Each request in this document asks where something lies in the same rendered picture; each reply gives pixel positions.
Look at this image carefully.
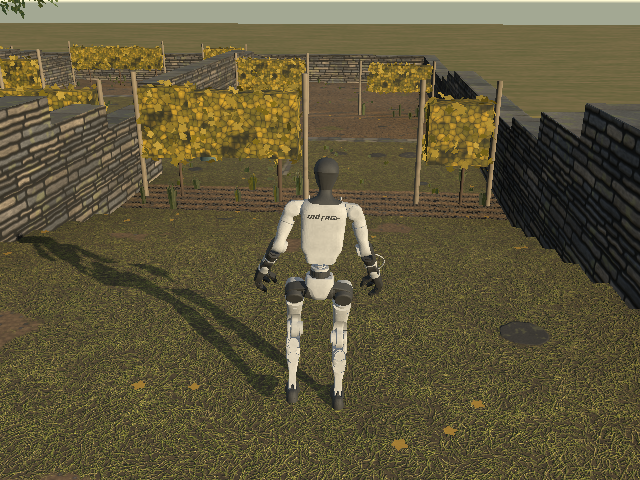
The right robot hand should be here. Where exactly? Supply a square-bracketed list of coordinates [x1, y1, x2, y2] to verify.
[360, 273, 383, 296]

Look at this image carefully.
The robot left upper arm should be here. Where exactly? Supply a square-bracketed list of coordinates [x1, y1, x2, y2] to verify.
[271, 200, 304, 253]

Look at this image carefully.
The left robot hand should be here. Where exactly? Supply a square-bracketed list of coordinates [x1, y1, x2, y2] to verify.
[254, 268, 277, 292]

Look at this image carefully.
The left robot foot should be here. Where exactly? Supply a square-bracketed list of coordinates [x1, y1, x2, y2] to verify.
[285, 381, 300, 403]

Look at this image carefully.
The left robot thigh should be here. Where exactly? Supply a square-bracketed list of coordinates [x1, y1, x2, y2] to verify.
[285, 277, 306, 337]

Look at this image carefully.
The robot left forearm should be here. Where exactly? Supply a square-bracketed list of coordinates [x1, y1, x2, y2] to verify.
[258, 237, 281, 274]

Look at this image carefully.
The robot right upper arm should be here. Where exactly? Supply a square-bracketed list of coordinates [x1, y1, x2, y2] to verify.
[345, 202, 372, 257]

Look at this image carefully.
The robot right forearm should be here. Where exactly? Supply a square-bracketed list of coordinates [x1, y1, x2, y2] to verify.
[361, 242, 380, 279]

